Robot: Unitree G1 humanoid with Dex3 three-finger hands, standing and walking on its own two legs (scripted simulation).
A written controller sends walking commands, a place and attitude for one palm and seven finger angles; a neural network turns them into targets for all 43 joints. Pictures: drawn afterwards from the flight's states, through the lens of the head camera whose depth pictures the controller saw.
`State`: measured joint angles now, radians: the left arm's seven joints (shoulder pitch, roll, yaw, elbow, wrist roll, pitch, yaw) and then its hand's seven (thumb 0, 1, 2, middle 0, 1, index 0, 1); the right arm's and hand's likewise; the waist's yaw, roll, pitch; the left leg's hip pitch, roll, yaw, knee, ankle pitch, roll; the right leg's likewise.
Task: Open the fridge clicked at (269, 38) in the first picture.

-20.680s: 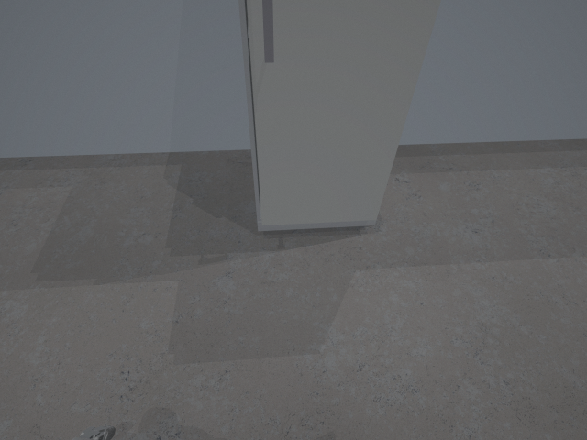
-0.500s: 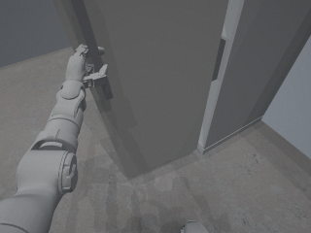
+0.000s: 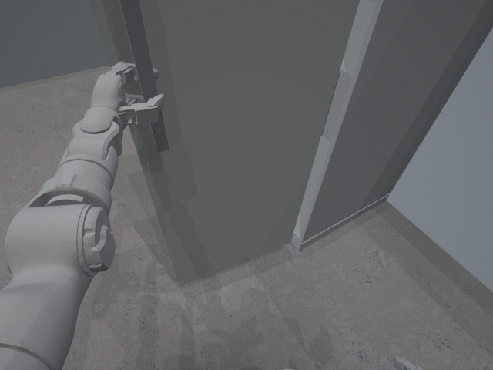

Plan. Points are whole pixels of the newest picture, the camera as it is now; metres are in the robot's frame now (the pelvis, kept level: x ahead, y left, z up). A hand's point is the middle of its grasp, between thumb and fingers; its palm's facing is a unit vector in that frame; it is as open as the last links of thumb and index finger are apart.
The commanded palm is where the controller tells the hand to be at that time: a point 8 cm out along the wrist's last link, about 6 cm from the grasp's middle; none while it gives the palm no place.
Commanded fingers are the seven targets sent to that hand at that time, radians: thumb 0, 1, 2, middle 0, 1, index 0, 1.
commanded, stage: loosen the grip on the handle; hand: left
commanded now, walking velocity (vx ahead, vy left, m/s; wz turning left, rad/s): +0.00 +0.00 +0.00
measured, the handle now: (136, 38) +0.54 +0.16 +0.27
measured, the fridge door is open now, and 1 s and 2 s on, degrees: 81 76 76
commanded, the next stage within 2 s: slip the hand off the handle in 0.48 s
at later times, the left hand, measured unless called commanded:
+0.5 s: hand (155, 114) +0.52 +0.15 +0.15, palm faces +0.09 -0.98 -0.18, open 14.2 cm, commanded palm +0.47 +0.19 +0.16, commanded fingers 0.00 -0.55 0.20 -0.25 -1.15 -0.25 -1.15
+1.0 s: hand (120, 120) +0.51 +0.22 +0.14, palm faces +0.12 -0.98 -0.17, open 14.6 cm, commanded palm +0.48 +0.26 +0.15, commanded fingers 0.00 -0.55 0.20 -0.25 -1.15 -0.25 -1.15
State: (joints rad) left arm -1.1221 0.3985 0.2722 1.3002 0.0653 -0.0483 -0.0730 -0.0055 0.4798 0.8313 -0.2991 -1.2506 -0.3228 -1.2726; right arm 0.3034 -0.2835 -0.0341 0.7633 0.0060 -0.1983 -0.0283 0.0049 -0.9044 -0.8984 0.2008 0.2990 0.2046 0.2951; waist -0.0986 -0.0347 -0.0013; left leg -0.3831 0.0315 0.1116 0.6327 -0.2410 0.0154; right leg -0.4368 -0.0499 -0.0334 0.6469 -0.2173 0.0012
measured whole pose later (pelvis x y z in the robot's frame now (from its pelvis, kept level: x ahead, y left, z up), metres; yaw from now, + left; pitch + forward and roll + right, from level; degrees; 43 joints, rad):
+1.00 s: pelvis +0.06 -0.01 +0.01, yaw +0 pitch +8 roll +0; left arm -0.75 0.47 0.32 0.94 -0.02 -0.16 -0.17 -0.01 -0.55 0.20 -0.26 -1.15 -0.27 -1.16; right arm 0.38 -0.29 -0.01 0.66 0.04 -0.08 -0.01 0.00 -0.90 -0.90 0.20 0.30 0.20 0.30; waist -0.07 0.00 -0.06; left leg -0.42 0.06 0.09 0.60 -0.31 0.00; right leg -0.46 -0.02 -0.05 0.58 -0.26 -0.01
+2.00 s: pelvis +0.06 -0.01 +0.01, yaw +3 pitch -1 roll +0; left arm -0.22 0.29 0.13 0.23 -0.10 0.07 -0.11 -0.01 -0.55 0.20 -0.25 -1.15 -0.26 -1.15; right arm 0.21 -0.25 0.05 0.62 0.04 -0.14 -0.07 0.01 -0.90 -0.90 0.20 0.30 0.20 0.30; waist 0.05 0.03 -0.04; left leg -0.24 0.04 0.05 0.55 -0.29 -0.01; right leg -0.26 -0.03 -0.09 0.53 -0.26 -0.01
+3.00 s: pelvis +0.07 +0.00 +0.02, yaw +2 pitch -5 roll +0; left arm 0.33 0.33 0.28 -0.27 -0.06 -0.07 0.09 0.00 0.26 0.59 -0.23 -0.67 -0.23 -0.68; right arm 0.21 -0.22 0.03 0.66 -0.02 -0.13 -0.07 0.01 -0.90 -0.90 0.20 0.30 0.21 0.30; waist 0.07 0.05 0.02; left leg -0.05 0.03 0.07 0.39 -0.25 0.00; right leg -0.08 -0.03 -0.07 0.39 -0.22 0.01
